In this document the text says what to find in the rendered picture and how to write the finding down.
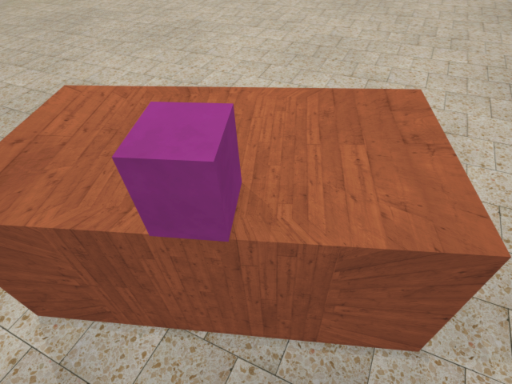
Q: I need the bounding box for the pedestal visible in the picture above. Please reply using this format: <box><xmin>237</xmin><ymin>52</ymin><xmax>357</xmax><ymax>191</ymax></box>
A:
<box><xmin>0</xmin><ymin>86</ymin><xmax>511</xmax><ymax>352</ymax></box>

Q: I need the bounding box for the carton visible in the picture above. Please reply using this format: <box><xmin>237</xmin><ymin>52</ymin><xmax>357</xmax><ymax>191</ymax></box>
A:
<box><xmin>112</xmin><ymin>102</ymin><xmax>242</xmax><ymax>242</ymax></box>

